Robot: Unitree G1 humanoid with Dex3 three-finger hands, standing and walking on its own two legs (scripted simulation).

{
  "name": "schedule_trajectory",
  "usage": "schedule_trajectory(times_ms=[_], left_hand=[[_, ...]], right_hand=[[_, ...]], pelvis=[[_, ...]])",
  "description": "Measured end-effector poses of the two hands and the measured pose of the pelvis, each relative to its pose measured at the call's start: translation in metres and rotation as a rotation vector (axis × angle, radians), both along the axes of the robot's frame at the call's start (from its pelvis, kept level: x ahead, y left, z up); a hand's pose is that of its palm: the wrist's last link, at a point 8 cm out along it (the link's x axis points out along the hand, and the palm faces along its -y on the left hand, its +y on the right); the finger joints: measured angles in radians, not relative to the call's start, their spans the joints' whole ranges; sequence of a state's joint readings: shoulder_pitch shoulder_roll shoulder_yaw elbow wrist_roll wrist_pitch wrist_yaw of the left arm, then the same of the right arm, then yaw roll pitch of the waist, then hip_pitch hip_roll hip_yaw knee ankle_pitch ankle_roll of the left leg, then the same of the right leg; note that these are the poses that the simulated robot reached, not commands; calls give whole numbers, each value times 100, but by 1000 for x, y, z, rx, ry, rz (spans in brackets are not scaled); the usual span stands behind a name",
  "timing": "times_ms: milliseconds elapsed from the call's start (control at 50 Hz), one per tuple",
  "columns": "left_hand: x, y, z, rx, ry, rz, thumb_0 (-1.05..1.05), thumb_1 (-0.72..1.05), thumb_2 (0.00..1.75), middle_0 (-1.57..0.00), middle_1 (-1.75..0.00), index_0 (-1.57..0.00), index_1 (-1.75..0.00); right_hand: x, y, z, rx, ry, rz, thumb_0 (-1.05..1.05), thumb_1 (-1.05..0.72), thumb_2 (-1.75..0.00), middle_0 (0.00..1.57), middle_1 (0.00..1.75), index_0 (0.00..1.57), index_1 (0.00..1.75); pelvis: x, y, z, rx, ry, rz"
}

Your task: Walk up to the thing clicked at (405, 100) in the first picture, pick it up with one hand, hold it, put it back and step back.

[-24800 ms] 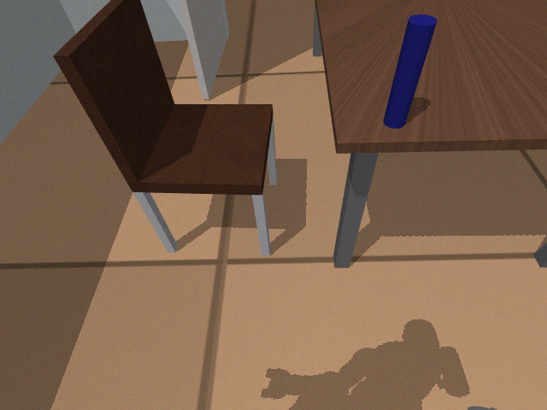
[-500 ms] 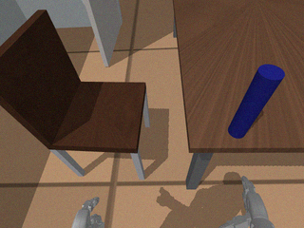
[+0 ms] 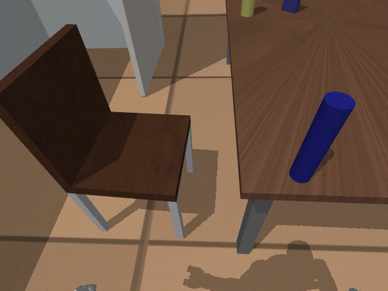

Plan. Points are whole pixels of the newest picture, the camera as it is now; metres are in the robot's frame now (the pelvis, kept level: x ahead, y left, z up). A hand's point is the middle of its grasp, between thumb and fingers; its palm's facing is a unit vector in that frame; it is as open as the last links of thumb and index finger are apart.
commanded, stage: home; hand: right
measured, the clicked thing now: (316, 144) +0.38 -0.22 +0.10
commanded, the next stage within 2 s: stand in 1.46 s
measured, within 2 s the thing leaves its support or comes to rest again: neither
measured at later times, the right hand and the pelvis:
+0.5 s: hand out of the picture +0.03 -0.27 -0.15, palm faces -0.10 +0.94 -0.34, open 17.4 cm; pelvis -0.02 -0.02 +0.00, yaw +1 degrees
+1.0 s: hand out of the picture +0.05 -0.27 -0.15, palm faces -0.08 +0.93 -0.35, open 17.3 cm; pelvis -0.01 -0.01 +0.01, yaw +0 degrees
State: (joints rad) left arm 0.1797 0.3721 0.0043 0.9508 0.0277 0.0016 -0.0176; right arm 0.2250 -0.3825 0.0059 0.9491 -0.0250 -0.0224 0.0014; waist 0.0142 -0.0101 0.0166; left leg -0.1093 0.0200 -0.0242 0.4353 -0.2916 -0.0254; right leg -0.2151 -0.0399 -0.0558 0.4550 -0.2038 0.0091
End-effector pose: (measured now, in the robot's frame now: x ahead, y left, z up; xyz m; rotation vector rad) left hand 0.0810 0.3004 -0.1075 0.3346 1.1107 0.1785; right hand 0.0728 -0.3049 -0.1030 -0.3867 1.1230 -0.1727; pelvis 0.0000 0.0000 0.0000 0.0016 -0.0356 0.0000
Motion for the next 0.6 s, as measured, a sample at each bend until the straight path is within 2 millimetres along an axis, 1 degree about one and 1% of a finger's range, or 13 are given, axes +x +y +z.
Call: schedule_trajectory(times_ms=[60,120,180,260,420,600], left_hand=[[-17,4,-1,12,54,16,1,90,90,-20,-30,-20,-31],[-31,4,-2,16,95,28,1,90,90,-20,-30,-20,-31],[-41,0,-3,14,121,37,1,90,90,-20,-30,-20,-31],[-51,-6,-4,8,142,45,1,90,90,-20,-30,-20,-31],[-58,-16,-5,-5,146,60,1,90,90,-20,-30,-20,-31],[-56,-19,-5,-8,140,71,1,90,90,-20,-30,-20,-31]], right_hand=[[-16,-10,-1,-11,52,-19,-1,52,-6,6,5,6,5],[-28,-15,-3,-12,88,-26,0,52,-6,6,5,6,5],[-36,-16,-6,-5,113,-27,0,52,-6,6,5,5,5],[-40,-14,-10,12,128,-21,0,53,-6,6,5,5,5],[-40,-11,-14,37,125,-8,0,53,-5,6,5,6,5],[-39,-13,-14,37,123,-13,0,53,-5,6,5,6,5]], pelvis=[[-3,-3,1,1,-7,2],[-7,-5,3,1,-13,5],[-10,-8,3,2,-16,6],[-14,-12,4,1,-17,7],[-19,-18,5,0,-15,9],[-20,-20,5,-2,-11,9]])
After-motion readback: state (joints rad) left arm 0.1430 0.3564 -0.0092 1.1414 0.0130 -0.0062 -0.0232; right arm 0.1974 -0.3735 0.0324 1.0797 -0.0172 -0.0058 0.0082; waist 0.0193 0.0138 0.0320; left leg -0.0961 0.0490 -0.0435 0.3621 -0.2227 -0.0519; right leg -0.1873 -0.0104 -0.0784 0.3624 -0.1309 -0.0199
